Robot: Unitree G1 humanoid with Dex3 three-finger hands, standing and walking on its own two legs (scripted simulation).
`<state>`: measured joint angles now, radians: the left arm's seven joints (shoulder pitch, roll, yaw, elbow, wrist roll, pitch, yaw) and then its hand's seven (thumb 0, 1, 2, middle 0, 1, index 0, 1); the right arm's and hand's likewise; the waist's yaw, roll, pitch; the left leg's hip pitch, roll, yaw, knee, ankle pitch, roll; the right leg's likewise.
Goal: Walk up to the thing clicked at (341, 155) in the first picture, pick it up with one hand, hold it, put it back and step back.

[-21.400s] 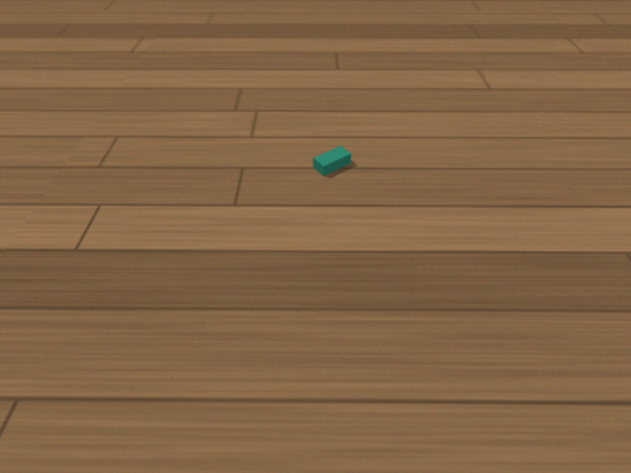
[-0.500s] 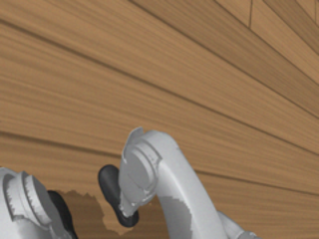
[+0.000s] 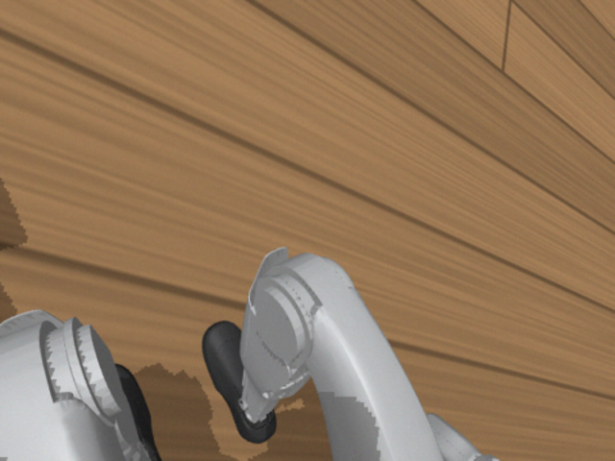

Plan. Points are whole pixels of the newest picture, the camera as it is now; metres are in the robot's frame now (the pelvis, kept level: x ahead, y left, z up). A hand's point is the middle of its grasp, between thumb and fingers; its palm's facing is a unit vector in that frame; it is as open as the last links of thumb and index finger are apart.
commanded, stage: settle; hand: left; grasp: from above
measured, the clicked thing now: out of the picture +0.44 +0.36 -0.28
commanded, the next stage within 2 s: lift in 0.56 s
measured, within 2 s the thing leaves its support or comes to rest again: neither
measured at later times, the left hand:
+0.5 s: hand out of the picture +0.42 +0.36 -0.16, palm faces -0.42 -0.12 -0.90, open 11.4 cm
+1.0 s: hand out of the picture +0.40 +0.36 -0.09, palm faces -0.45 -0.13 -0.88, open 11.4 cm
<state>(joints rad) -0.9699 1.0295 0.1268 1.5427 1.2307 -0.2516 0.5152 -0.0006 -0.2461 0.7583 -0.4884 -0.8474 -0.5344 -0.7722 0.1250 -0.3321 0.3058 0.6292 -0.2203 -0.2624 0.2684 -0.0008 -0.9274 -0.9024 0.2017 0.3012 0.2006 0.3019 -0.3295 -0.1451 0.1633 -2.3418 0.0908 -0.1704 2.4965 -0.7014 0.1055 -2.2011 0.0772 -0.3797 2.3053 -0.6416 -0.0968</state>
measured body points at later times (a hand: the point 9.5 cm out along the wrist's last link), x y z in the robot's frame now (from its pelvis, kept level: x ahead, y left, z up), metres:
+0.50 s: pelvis +0.00 +0.00 +0.02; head +0.23 +0.12 +0.38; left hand +0.44 +0.36 -0.11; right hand +0.10 -0.26 -0.07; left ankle +0.07 +0.11 -0.29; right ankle +0.11 -0.07 -0.29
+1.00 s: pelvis +0.00 +0.00 +0.06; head +0.22 +0.10 +0.44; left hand +0.42 +0.37 -0.04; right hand +0.11 -0.25 -0.05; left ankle +0.07 +0.11 -0.29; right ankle +0.11 -0.07 -0.29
